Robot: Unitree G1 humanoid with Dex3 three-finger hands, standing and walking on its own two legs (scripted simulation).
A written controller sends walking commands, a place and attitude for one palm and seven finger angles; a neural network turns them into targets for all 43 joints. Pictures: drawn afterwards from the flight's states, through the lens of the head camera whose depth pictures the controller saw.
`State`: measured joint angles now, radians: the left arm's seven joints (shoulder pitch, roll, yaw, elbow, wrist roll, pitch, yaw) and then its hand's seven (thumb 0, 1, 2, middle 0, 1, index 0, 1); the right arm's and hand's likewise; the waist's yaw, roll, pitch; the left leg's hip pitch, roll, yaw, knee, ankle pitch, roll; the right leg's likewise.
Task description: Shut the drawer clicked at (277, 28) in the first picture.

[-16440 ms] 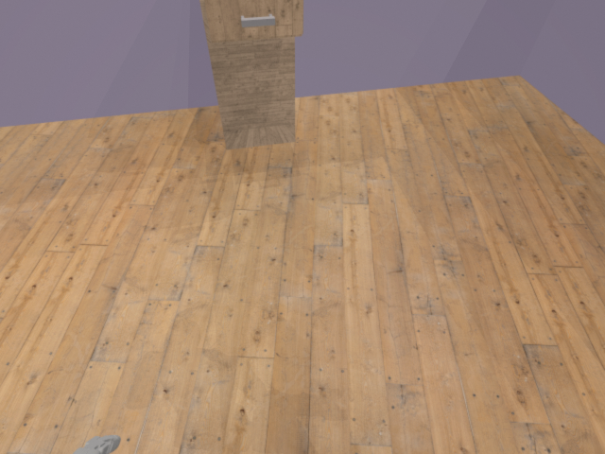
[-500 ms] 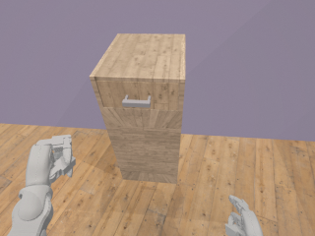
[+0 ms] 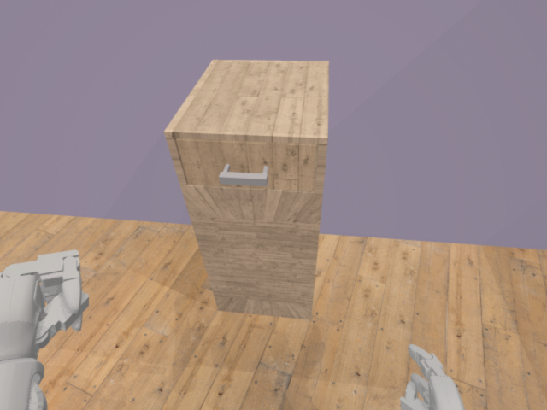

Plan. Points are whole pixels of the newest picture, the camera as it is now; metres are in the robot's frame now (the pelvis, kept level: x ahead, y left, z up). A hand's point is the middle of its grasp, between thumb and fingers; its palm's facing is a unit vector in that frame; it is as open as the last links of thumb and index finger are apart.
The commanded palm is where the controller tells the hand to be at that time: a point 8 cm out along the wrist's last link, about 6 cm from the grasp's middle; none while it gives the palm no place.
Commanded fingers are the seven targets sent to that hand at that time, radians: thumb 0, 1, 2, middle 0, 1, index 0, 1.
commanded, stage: step back with the hand held close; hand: left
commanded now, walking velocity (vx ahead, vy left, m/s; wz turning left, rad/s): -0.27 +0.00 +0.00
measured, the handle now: (245, 173) +0.63 +0.16 -0.02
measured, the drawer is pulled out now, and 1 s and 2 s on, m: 0.00 0.00 0.00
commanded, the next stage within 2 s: stop stepping back and stand still in 1.38 s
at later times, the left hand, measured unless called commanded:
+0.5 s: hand (55, 325) +0.15 +0.26 +0.15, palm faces +0.34 -0.80 -0.49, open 3.3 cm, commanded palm +0.09 +0.30 +0.17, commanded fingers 0.00 0.90 0.90 -1.40 -1.60 -1.40 -1.60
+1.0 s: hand (6, 393) +0.08 +0.26 +0.16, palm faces +0.40 -0.76 -0.51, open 3.3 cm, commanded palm +0.01 +0.29 +0.17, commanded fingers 0.00 0.90 0.90 -1.40 -1.60 -1.40 -1.60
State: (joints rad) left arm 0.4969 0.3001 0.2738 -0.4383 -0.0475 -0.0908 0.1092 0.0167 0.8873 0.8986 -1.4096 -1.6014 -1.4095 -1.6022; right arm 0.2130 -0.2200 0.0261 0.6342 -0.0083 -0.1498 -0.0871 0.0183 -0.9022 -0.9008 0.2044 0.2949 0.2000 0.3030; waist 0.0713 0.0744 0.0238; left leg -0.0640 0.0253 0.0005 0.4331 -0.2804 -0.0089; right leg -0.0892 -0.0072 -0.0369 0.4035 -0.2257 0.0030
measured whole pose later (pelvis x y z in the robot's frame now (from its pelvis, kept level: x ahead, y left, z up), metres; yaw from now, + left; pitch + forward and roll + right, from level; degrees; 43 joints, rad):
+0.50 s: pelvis -0.04 +0.02 +0.00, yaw -1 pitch +0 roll +0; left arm 0.62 0.37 0.36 -0.53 -0.03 -0.19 0.13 0.02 0.88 0.90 -1.41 -1.60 -1.41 -1.60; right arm 0.19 -0.22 -0.02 0.54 0.01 0.00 -0.08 0.02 -0.90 -0.90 0.20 0.29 0.20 0.30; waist 0.00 0.02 0.02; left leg -0.27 -0.01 0.02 0.48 -0.23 0.02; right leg -0.29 -0.04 -0.01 0.45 -0.16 0.03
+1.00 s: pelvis -0.11 +0.01 -0.02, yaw +2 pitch +1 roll -2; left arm 0.60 0.39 0.42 -0.56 0.01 -0.30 0.15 0.01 0.88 0.90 -1.41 -1.60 -1.41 -1.60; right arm 0.24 -0.20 -0.02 0.58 0.00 -0.09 -0.07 0.02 -0.90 -0.90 0.21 0.30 0.20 0.30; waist -0.03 0.01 0.02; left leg -0.47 0.01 -0.02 0.62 -0.18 0.02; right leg -0.38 0.05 0.05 0.60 -0.25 0.01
